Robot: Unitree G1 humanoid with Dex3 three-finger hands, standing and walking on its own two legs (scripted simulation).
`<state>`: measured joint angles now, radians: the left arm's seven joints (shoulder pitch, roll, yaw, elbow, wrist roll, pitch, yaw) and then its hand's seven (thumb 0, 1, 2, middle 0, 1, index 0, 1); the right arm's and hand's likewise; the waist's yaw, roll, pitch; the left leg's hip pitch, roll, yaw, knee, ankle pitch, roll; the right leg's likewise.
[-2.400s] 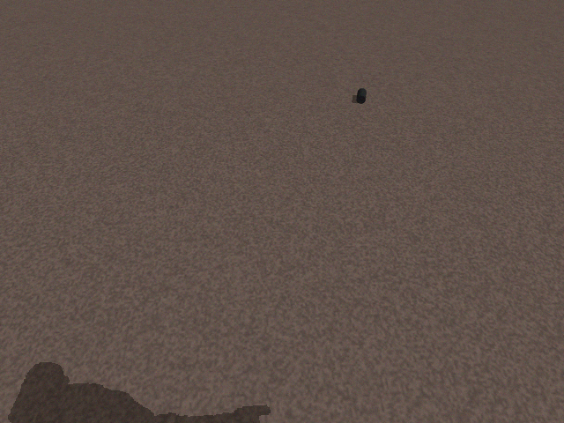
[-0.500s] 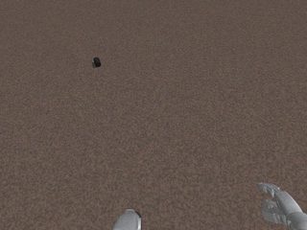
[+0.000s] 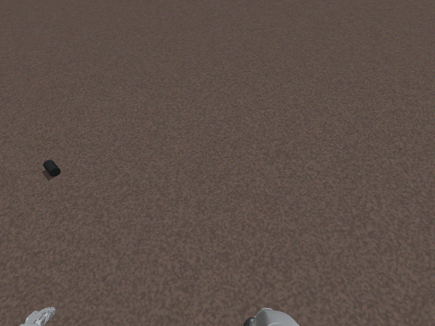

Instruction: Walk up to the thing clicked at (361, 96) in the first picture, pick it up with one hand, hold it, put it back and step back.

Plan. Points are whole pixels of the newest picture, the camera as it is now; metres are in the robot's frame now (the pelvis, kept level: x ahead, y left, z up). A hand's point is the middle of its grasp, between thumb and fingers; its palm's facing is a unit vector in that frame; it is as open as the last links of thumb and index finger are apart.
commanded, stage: walk up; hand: left
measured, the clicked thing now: (51, 168) +1.18 +0.91 -0.71
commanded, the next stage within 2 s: none
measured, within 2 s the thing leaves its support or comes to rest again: neither
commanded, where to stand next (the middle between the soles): +0.71 +1.02 m, yaw -50 degrees
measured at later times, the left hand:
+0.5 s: hand out of the picture +0.37 +0.55 -0.13, palm faces -0.23 -0.79 -0.57, open 7.4 cm
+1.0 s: hand out of the picture +0.56 +0.67 -0.10, palm faces -0.32 -0.71 -0.62, open 7.4 cm
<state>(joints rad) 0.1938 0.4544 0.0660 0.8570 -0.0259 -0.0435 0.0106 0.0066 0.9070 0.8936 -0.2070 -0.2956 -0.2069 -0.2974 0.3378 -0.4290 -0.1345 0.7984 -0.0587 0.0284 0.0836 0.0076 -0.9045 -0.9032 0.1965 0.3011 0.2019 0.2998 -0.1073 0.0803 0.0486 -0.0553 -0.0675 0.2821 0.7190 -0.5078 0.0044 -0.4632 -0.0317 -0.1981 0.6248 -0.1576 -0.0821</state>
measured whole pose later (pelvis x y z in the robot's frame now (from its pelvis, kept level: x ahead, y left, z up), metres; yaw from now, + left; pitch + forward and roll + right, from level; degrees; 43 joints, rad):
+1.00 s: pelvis +0.37 +0.40 -0.01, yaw -24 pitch -2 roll -1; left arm 0.32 0.42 0.06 0.83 0.04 -0.07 0.09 0.01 0.90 0.89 -0.22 -0.30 -0.22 -0.30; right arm 0.19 -0.49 -0.11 0.72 -0.07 0.10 0.11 0.00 -0.90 -0.90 0.20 0.30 0.21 0.30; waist -0.01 0.15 0.06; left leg -0.60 0.14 -0.11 1.14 -0.38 -0.01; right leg -0.45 -0.09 0.03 0.78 -0.32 0.01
